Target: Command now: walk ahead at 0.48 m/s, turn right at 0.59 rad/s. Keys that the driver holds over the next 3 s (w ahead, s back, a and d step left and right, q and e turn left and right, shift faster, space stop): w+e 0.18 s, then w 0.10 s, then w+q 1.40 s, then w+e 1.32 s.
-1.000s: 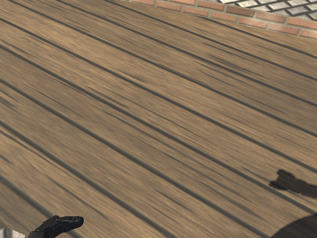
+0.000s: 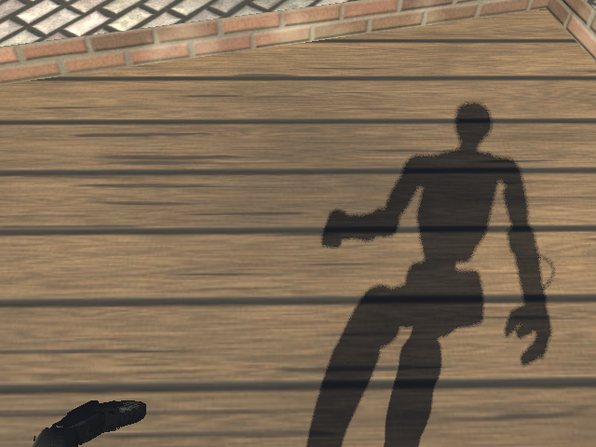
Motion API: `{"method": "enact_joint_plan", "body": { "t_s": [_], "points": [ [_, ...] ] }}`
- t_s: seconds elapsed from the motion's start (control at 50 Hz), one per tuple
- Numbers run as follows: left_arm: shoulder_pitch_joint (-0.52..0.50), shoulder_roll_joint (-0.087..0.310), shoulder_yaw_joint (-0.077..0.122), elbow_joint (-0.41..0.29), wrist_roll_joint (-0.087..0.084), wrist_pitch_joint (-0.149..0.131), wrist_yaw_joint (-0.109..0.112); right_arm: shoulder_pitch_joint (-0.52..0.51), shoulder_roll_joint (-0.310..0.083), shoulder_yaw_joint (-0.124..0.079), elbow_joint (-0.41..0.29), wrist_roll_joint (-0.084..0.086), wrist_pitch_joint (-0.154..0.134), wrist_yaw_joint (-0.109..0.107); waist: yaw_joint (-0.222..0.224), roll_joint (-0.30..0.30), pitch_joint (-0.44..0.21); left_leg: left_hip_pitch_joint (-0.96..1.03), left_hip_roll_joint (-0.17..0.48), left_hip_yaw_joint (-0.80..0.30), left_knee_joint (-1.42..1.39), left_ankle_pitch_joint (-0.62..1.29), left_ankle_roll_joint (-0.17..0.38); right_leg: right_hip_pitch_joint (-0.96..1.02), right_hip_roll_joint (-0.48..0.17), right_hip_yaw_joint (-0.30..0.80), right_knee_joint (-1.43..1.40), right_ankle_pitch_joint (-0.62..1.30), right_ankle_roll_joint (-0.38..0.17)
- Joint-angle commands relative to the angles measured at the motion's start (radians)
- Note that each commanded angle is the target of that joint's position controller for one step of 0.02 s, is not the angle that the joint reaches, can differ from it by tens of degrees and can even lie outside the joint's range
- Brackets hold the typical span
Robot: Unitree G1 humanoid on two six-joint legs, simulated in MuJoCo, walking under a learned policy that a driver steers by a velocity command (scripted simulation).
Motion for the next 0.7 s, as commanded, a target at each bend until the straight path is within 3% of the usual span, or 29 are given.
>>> {"method": "enact_joint_plan", "body": {
  "t_s": [0.02, 0.04, 0.06, 0.08, 0.1, 0.12, 0.14, 0.16, 0.18, 0.2, 0.22, 0.26, 0.28, 0.32, 0.34, 0.38, 0.42, 0.46, 0.48, 0.5, 0.52, 0.54, 0.56, 0.58, 0.62, 0.66, 0.7],
  "points": [
    [0.280, 0.120, 0.057, 0.086, 0.012, -0.003, 0.028, -0.036, -0.172, -0.032, -0.041, 0.015, 0.004, 0.010, 0.198, 0.099, -0.083, -0.192, 0.146, -0.070, 0.390, 1.089, 0.139, 0.454, 0.056, -0.087, -0.094, 0.042, -0.056],
    [0.421, 0.190, 0.074, 0.138, 0.026, -0.003, 0.054, -0.072, -0.159, -0.028, -0.040, 0.018, -0.007, 0.019, 0.312, -0.039, -0.104, -0.436, 0.033, -0.073, 0.816, 0.658, 0.081, 0.734, 0.001, -0.020, -0.194, 0.194, -0.132],
    [0.426, 0.317, 0.069, 0.157, 0.058, -0.022, 0.065, 0.062, -0.021, 0.001, -0.061, -0.036, -0.033, 0.036, 0.183, -0.289, -0.220, -0.954, -0.040, -0.205, 1.244, -0.133, 0.061, 1.187, -0.120, 0.130, 0.302, 0.735, -0.190],
    [0.479, 0.302, 0.061, 0.130, 0.026, -0.028, 0.060, 0.087, -0.098, 0.016, -0.105, -0.021, -0.064, 0.051, 0.223, -0.201, -0.501, -1.009, -0.030, -0.380, 1.248, -0.051, 0.047, 1.301, -0.226, 0.344, 0.325, 0.688, -0.342],
    [0.530, 0.283, 0.070, 0.150, -0.001, -0.014, 0.062, -0.018, -0.134, 0.008, -0.160, 0.006, -0.076, 0.049, 0.260, -0.098, -0.567, -1.051, -0.037, -0.406, 1.162, 0.030, 0.037, 1.262, -0.258, 0.477, 0.126, 0.215, -0.408],
    [0.501, 0.274, 0.067, 0.174, -0.014, -0.004, 0.073, -0.116, -0.107, 0.018, -0.191, 0.030, -0.082, 0.038, 0.229, -0.027, -0.458, -1.141, -0.026, -0.374, 1.115, 0.146, 0.051, 1.115, -0.273, 0.613, -0.067, -0.315, -0.387],
    [0.350, 0.219, 0.043, 0.118, -0.010, -0.009, 0.075, -0.168, -0.127, 0.016, -0.185, 0.025, -0.075, 0.015, 0.184, 0.092, -0.311, -1.140, -0.012, -0.352, 1.043, 0.288, 0.063, 0.887, -0.280, 0.673, -0.173, -0.538, -0.355],
    [0.225, 0.197, 0.027, 0.071, 0.009, -0.039, 0.075, -0.159, -0.159, 0.006, -0.181, 0.021, -0.070, 0.008, 0.117, 0.100, -0.229, -1.050, 0.021, -0.432, 0.841, 0.451, 0.085, 0.645, -0.325, 0.710, -0.176, -0.475, -0.357],
    [0.134, 0.170, 0.020, 0.054, 0.011, -0.054, 0.073, -0.158, -0.165, -0.003, -0.160, -0.007, -0.048, 0.000, 0.071, 0.105, -0.103, -0.941, 0.042, -0.431, 0.703, 0.485, 0.069, 0.421, -0.267, 0.601, -0.185, -0.299, -0.326],
    [0.105, 0.155, 0.017, 0.068, 0.009, -0.052, 0.085, -0.158, -0.137, -0.003, -0.156, -0.034, -0.042, 0.007, 0.042, 0.063, -0.057, -0.832, 0.061, -0.424, 0.528, 0.507, 0.044, 0.282, -0.196, 0.470, -0.182, -0.259, -0.295],
    [0.101, 0.146, 0.014, 0.071, 0.010, -0.055, 0.100, -0.191, -0.117, 0.003, -0.164, -0.049, -0.045, 0.014, 0.047, 0.034, -0.036, -0.748, 0.053, -0.391, 0.391, 0.547, 0.032, 0.192, -0.137, 0.382, -0.195, -0.184, -0.275],
    [0.132, 0.130, 0.008, 0.090, 0.010, -0.057, 0.127, -0.267, -0.058, 0.025, -0.182, -0.053, -0.058, 0.031, 0.088, -0.030, -0.048, -0.598, 0.005, -0.335, 0.107, 0.745, 0.035, 0.135, -0.036, 0.212, -0.186, -0.041, -0.225],
    [0.168, 0.129, 0.010, 0.103, 0.007, -0.055, 0.132, -0.292, -0.044, 0.030, -0.178, -0.044, -0.062, 0.039, 0.119, -0.049, -0.072, -0.534, -0.034, -0.308, 0.013, 0.858, 0.039, 0.158, -0.010, 0.178, -0.184, -0.066, -0.206],
    [0.246, 0.135, 0.011, 0.132, -0.002, -0.051, 0.128, -0.341, -0.045, 0.031, -0.184, -0.020, -0.056, 0.051, 0.165, -0.046, -0.077, -0.534, -0.062, -0.299, -0.076, 0.931, 0.066, 0.265, -0.062, 0.199, -0.196, -0.160, -0.192],
    [0.269, 0.137, 0.010, 0.147, -0.008, -0.049, 0.124, -0.382, -0.057, 0.029, -0.202, -0.012, -0.052, 0.057, 0.180, -0.031, -0.044, -0.569, -0.064, -0.304, -0.109, 0.912, 0.092, 0.314, -0.087, 0.218, -0.185, -0.198, -0.185],
    [0.315, 0.143, 0.013, 0.172, -0.005, -0.042, 0.121, -0.449, -0.076, 0.022, -0.229, -0.013, -0.049, 0.068, 0.200, -0.012, 0.015, -0.653, -0.075, -0.303, -0.157, 0.850, 0.148, 0.423, -0.136, 0.242, -0.171, -0.235, -0.166],
    [0.310, 0.161, 0.018, 0.184, 0.006, -0.036, 0.121, -0.413, -0.094, 0.011, -0.230, -0.011, -0.049, 0.079, 0.168, -0.027, 0.023, -0.630, -0.101, -0.290, -0.178, 0.769, 0.201, 0.502, -0.150, 0.210, -0.118, -0.082, -0.138],
    [0.260, 0.155, 0.014, 0.171, 0.018, -0.026, 0.120, -0.167, -0.142, -0.021, -0.159, -0.016, -0.043, 0.082, 0.039, 0.012, -0.109, -0.321, -0.162, -0.262, -0.181, 0.792, 0.257, 0.468, -0.070, 0.108, 0.163, 0.178, -0.094],
    [0.311, 0.110, -0.002, 0.154, 0.042, -0.030, 0.121, -0.038, -0.212, -0.039, -0.146, -0.012, -0.040, 0.082, 0.024, 0.161, -0.221, -0.047, -0.014, -0.511, -0.196, 0.805, 0.342, 0.265, 0.021, 0.045, 0.480, -0.083, -0.045],
    [0.404, 0.045, -0.022, 0.150, 0.030, -0.050, 0.108, 0.005, -0.249, -0.045, -0.124, -0.014, -0.040, 0.091, 0.074, 0.407, -0.302, 0.176, 0.187, -1.027, -0.397, 0.544, 0.485, -0.040, 0.168, 0.038, 0.794, -0.832, 0.016],
    [0.323, 0.127, -0.011, 0.140, 0.014, -0.068, 0.096, -0.019, -0.160, -0.023, -0.141, -0.008, -0.038, 0.089, 0.049, 0.284, -0.241, 0.175, 0.184, -1.118, -0.472, 0.319, 0.447, -0.166, 0.116, 0.129, 0.834, -0.862, 0.000],
    [0.198, 0.152, -0.002, 0.104, -0.005, -0.078, 0.091, -0.113, -0.143, -0.018, -0.164, -0.020, -0.034, 0.084, 0.050, 0.181, -0.102, 0.033, 0.157, -0.994, -0.489, 0.347, 0.410, -0.199, 0.075, 0.119, 0.800, -0.766, -0.010],
    [0.137, 0.134, -0.007, 0.088, 0.006, -0.084, 0.094, -0.160, -0.143, -0.017, -0.177, -0.029, -0.029, 0.084, 0.069, 0.076, -0.043, -0.082, 0.117, -0.899, -0.498, 0.458, 0.395, -0.173, 0.046, 0.103, 0.732, -0.718, -0.014],
    [0.133, 0.120, -0.005, 0.085, 0.022, -0.088, 0.097, -0.186, -0.139, -0.016, -0.185, -0.027, -0.029, 0.083, 0.101, 0.043, -0.031, -0.150, 0.086, -0.830, -0.503, 0.574, 0.387, -0.132, 0.016, 0.100, 0.644, -0.678, -0.009],
    [0.161, 0.109, -0.004, 0.093, 0.033, -0.081, 0.102, -0.210, -0.126, -0.013, -0.195, -0.022, -0.030, 0.078, 0.140, 0.092, -0.060, -0.204, 0.031, -0.738, -0.527, 0.710, 0.374, -0.039, -0.005, 0.093, 0.530, -0.630, 0.014],
    [0.148, 0.101, -0.004, 0.090, 0.043, -0.068, 0.112, -0.192, -0.133, -0.015, -0.186, -0.012, -0.034, 0.069, 0.141, 0.107, -0.061, -0.239, 0.023, -0.685, -0.541, 0.806, 0.385, -0.029, -0.001, 0.074, 0.450, -0.601, 0.052],
    [0.073, 0.090, -0.009, 0.064, 0.042, -0.064, 0.119, -0.156, -0.151, -0.022, -0.168, -0.005, -0.028, 0.055, 0.119, 0.108, -0.043, -0.256, 0.011, -0.651, -0.551, 0.815, 0.383, -0.054, 0.009, 0.070, 0.332, -0.510, 0.084]
  ]
}}
Next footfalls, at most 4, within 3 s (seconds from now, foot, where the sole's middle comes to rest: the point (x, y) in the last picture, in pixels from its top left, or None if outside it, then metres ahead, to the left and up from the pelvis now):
0.04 right None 0.17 -0.11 -0.83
0.46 left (262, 432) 0.51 0.04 -0.83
0.98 right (330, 318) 0.78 -0.17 -0.83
1.52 left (200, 262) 1.00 0.16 -0.83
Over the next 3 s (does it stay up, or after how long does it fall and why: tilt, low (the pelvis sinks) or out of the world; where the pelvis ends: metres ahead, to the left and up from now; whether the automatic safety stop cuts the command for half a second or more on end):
stays up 1.65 0.27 -0.07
